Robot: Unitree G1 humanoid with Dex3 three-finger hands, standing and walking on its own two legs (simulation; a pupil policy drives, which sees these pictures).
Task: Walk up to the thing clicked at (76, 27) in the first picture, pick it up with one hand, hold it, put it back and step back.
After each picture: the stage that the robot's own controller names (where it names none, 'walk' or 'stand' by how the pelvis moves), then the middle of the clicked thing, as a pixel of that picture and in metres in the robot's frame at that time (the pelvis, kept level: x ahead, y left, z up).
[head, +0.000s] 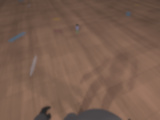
stand; (77, 28) +2.18 +0.43 -0.65
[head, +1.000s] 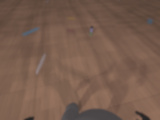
walk; (91, 31) +2.06 +0.16 -0.63
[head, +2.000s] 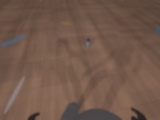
walk; (87, 44) +1.42 +0.14 -0.63
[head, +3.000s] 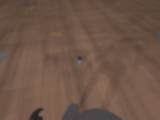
walk; (79, 62) +0.93 +0.19 -0.63
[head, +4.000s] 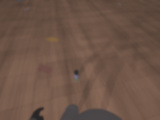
walk; (76, 75) +0.64 +0.18 -0.63
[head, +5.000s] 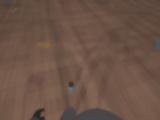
stand; (71, 87) +0.46 +0.18 -0.64
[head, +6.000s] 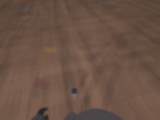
stand; (74, 93) +0.42 +0.17 -0.65
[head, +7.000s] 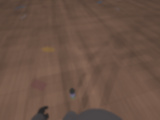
stand; (72, 94) +0.40 +0.19 -0.65
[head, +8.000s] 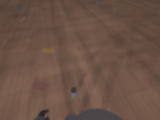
stand; (74, 93) +0.43 +0.19 -0.66
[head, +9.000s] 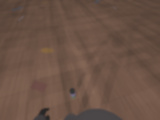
stand; (72, 93) +0.41 +0.20 -0.66
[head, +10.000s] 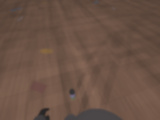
stand; (72, 94) +0.40 +0.20 -0.66
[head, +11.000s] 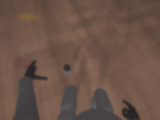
go down; (68, 70) +0.44 +0.20 -0.46
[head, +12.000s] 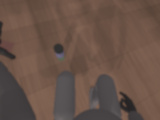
go down; (60, 53) +0.48 +0.25 -0.26
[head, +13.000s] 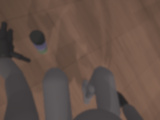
close in; (40, 44) +0.46 +0.28 -0.19
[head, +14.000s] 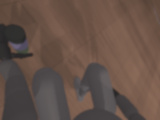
close; (19, 43) +0.45 +0.30 -0.16
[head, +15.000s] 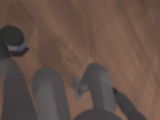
lift; (17, 44) +0.43 +0.31 -0.16
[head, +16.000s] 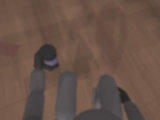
lift; (51, 59) +0.36 +0.26 -0.02
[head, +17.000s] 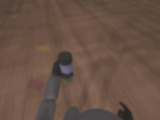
hold; (67, 69) +0.33 +0.16 +0.09
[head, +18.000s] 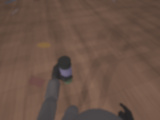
hold; (66, 72) +0.32 +0.17 +0.04
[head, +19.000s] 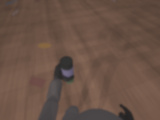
hold; (68, 72) +0.32 +0.15 +0.04
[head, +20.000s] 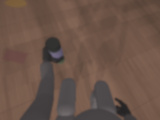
crouch; (57, 53) +0.44 +0.21 -0.04
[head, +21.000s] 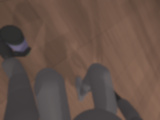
lower; (19, 44) +0.43 +0.31 -0.17
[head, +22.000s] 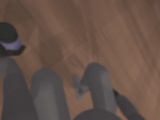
lower; (12, 43) +0.44 +0.32 -0.16
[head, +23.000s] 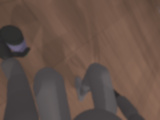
lower; (18, 45) +0.43 +0.32 -0.16
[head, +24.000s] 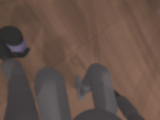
lower; (18, 45) +0.43 +0.32 -0.16
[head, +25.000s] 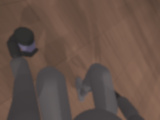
loosen; (27, 45) +0.43 +0.29 -0.16
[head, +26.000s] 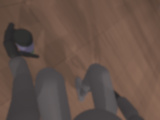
withdraw; (26, 46) +0.44 +0.29 -0.17
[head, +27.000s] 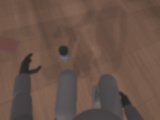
walk; (64, 55) +0.46 +0.23 -0.25
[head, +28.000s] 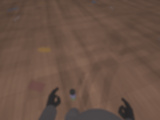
stand; (72, 94) +0.40 +0.17 -0.59
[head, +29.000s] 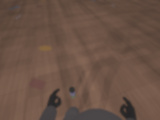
stand; (72, 92) +0.41 +0.19 -0.60
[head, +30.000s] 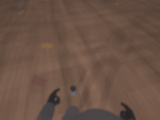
stand; (73, 91) +0.40 +0.18 -0.61
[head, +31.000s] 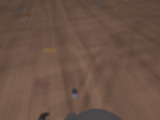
walk; (75, 94) +0.42 +0.17 -0.66
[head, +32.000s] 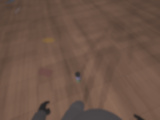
walk; (78, 77) +0.56 +0.19 -0.64
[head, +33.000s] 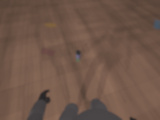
walk; (78, 56) +0.90 +0.15 -0.63
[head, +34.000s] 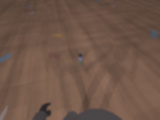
stand; (80, 59) +1.07 +0.20 -0.64
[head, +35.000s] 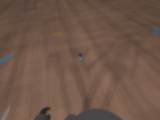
stand; (80, 58) +1.06 +0.20 -0.66
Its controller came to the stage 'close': yes
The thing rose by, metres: 0.68
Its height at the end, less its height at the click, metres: +0.00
